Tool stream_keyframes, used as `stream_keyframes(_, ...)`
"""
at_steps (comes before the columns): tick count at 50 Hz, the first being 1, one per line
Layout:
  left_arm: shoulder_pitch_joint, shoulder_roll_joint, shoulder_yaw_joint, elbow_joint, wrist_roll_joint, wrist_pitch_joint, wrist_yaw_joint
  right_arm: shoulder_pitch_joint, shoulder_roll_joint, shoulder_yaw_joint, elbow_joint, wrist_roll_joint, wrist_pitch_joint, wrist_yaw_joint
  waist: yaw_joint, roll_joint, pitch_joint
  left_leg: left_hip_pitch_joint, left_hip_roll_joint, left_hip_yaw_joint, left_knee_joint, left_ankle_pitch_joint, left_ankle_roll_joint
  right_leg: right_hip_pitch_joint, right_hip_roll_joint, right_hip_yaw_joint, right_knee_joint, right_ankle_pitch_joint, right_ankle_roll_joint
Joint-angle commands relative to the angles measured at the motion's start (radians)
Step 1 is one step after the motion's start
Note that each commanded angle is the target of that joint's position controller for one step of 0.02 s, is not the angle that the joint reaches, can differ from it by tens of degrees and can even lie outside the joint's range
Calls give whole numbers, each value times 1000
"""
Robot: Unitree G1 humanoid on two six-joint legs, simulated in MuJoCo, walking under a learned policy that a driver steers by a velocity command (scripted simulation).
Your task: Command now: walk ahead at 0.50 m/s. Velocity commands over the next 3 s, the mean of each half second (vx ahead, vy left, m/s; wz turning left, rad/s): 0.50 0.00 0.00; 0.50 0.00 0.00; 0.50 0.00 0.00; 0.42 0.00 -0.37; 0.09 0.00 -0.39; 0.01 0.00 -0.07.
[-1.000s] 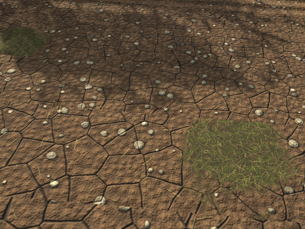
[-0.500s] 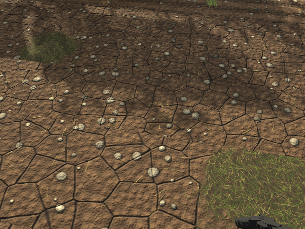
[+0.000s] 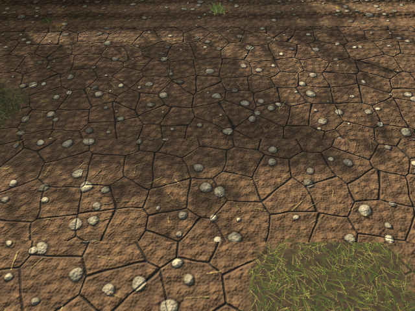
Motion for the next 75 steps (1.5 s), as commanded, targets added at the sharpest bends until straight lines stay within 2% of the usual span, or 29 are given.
stream_keyframes(1, -12, 42, 4, -63, 7, 18, 11, 8, -38, 28, -45, -9, -3, 22, 61, 101, 114, -395, 196, -163, -67, 107, 177, 307, 19, -62, 10, 148, 0)
stream_keyframes(6, -156, 71, 4, -78, 6, 31, 11, 206, -104, 29, 25, 31, 23, -32, -52, 42, 220, 30, 254, -297, 144, 21, 97, 152, -49, -14, -382, 61, 12)
stream_keyframes(8, -4, 135, 39, 17, -8, 16, 22, 200, -117, 29, 39, 46, 53, -21, 15, -17, 181, 34, 209, -250, 335, 95, 52, 366, -37, -77, -506, 147, 16)
stream_keyframes(9, 253, 178, 74, 98, -12, 7, 39, 226, -153, 18, 52, 24, 72, 14, 126, -82, 56, -86, 121, -136, 562, 180, 0, 758, -13, -143, -503, 257, -6)
stream_keyframes(10, 621, 229, 111, 190, -27, 3, 31, 334, -37, 47, 94, -25, 82, 71, 231, -162, -180, -426, 73, -92, 964, 27, -75, 1367, -115, -101, -142, 520, -166)
stream_keyframes(11, 691, 279, 126, 180, -41, 12, -4, 370, 23, 59, 66, 8, 76, 103, 232, -276, -469, -633, 19, -85, 1409, -387, -89, 1680, -274, 48, 113, 683, -345)
stream_keyframes(12, 723, 248, 123, 202, 18, 31, -11, 126, -112, 20, -9, 37, 71, 124, 326, -146, -343, -830, 20, -81, 1571, -395, -89, 1550, -258, 77, 63, 563, -304)
stream_keyframes(14, 479, 256, 119, 160, -18, 34, -12, -106, -127, -2, -137, 64, 32, 97, 235, -66, -58, -1026, 121, -22, 1424, -171, -43, 1036, -280, 181, -184, -221, -302)
stream_keyframes(16, 306, 119, 68, 109, 15, 13, -13, -157, -20, 31, -143, 45, 20, 45, 121, 48, 105, -725, 245, -131, 1118, 86, 28, 483, -298, 146, -334, -322, -303)
stream_keyframes(18, 239, -8, 24, 88, -28, -38, 29, -163, 27, 44, -124, -3, 32, 48, 90, 57, 154, -589, 289, -135, 556, 478, 76, 306, -161, 45, -492, -432, -264)
stream_keyframes(23, 322, 154, 68, 128, -35, -45, 7, -330, -38, 38, -192, 29, 72, 74, 111, 4, 90, -442, 182, -46, 126, 574, 5, 438, -135, 1, -433, -32, -271)
stream_keyframes(32, 469, 129, 95, 227, -22, -7, 4, -624, -132, -17, -265, 36, 69, 45, 165, -13, 84, -360, 77, 42, -93, 470, 68, 825, -120, -56, -327, 40, -178)
stream_keyframes(34, 430, 134, 107, 198, -20, -14, 2, -436, -209, -58, -209, 58, 44, 33, 99, 16, -54, 137, 54, 41, 10, 611, 148, 565, -5, -162, -100, 168, -84)
stream_keyframes(36, 450, 6, 54, 172, -21, -25, -35, 69, -223, -59, -76, 49, 44, 13, -54, 219, -348, 781, 447, -594, -251, 410, 383, 50, 208, -134, 441, -985, 9)
stream_keyframes(38, 183, 88, 92, 115, -57, -24, -7, -86, -214, -78, -66, 41, 7, -4, -11, 94, 51, 347, 392, -504, -394, 126, 233, -87, 84, 3, 555, -914, -56)
stream_keyframes(42, 261, -36, 72, 130, -5, -10, 41, -234, -19, -23, -75, 56, 7, -3, 142, 76, 50, 1, 329, -292, -521, 306, 220, 193, 11, -1, 420, -812, -63)
stream_keyframes(45, 174, -31, 72, 108, -39, -5, 25, -228, -63, -37, -71, 37, -12, 15, 143, 76, 72, -71, 286, -165, -540, 430, 202, 199, 26, -58, 252, -640, -21)
stream_keyframes(50, 224, -3, 73, 103, -3, -10, -13, -145, -95, -33, -33, -13, 6, 65, 175, 100, 61, -283, 249, -63, -378, 581, 193, 392, 70, -86, 349, -361, 18)
stream_keyframes(55, 239, 81, 117, 49, -17, -30, 37, -136, -120, -37, -30, -6, 4, 33, 209, 96, 72, -124, 296, -101, -103, 715, 165, 463, 102, -127, 252, -662, 4)
stream_keyframes(57, 590, 123, 158, 161, -21, -49, 56, -220, -196, -71, -59, 24, -3, 54, 381, -62, 2, -358, 132, -19, 443, 647, 141, 830, 171, -185, 64, -674, -38)
stream_keyframes(58, 552, 139, 137, 137, -24, -54, 67, -51, -4, -25, -36, 2, -13, 75, 262, -279, -153, -545, -21, -4, 846, -150, 65, 999, -71, 214, -43, -245, -299)
stream_keyframes(59, 582, 136, 120, 129, 0, -64, 41, -63, 56, -14, -81, 37, -33, 70, 249, -121, -109, -676, -59, -199, 933, -192, 64, 939, -209, 485, -139, 57, -442)
stream_keyframes(60, 477, 133, 134, 132, 3, -80, 14, -222, -15, -30, -158, 60, -23, 62, 248, -104, 117, -888, 23, -215, 984, -97, 44, 726, -288, 614, -209, -283, -459)
stream_keyframes(62, 344, 20, 97, 114, -47, -53, 14, -251, -72, -41, -155, 25, 6, 28, 186, 111, 71, -894, 125, -188, 921, 95, -3, 555, -218, 468, -150, -476, -400)
stream_keyframes(64, 302, -45, 66, 118, -26, -29, 34, -231, 29, -1, -137, -18, 24, 26, 139, 71, 96, -763, 187, -158, 691, 315, -17, 337, -99, 271, -139, -538, -298)
stream_keyframes(67, 372, -28, 52, 144, -14, -30, 59, -221, -4, 11, -116, -28, 22, 74, 152, 13, 58, -576, 180, -31, 575, 592, -2, 140, 20, 102, -84, -660, -250)
stream_keyframes(69, 549, -77, 18, 188, -40, -57, 99, -435, -42, 12, -174, -35, 11, 79, 269, 22, 50, -805, 225, -84, 232, 965, -24, 407, 35, 123, 49, -765, -203)
stream_keyframes(72, 508, 29, 17, 180, -24, -45, 47, -493, -61, 20, -224, -3, 42, 68, 231, -13, 93, -273, 167, 40, 87, 1017, -20, -9, 58, 71, 12, -957, -195)
stream_keyframes(75, 544, 40, 9, 198, -66, -61, 25, -591, -98, 26, -272, -18, 70, 61, 250, 43, 192, -352, 198, -25, -78, 819, -38, 220, -7, 220, 64, -967, -229)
